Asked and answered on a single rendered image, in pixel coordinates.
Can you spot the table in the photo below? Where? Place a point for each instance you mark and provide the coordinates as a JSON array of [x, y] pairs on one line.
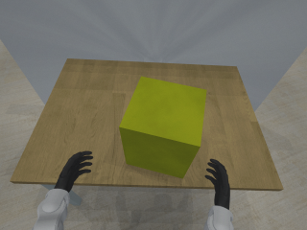
[[88, 103]]

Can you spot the left robot hand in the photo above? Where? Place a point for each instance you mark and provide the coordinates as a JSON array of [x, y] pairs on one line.
[[71, 171]]

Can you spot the right robot hand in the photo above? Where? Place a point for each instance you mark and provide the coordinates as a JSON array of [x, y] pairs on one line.
[[221, 184]]

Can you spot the robot right forearm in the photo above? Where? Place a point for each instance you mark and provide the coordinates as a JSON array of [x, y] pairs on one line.
[[219, 218]]

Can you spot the carton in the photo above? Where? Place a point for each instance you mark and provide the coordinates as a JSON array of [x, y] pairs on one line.
[[162, 126]]

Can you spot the robot left forearm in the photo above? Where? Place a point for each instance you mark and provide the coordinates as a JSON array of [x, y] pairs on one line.
[[52, 211]]

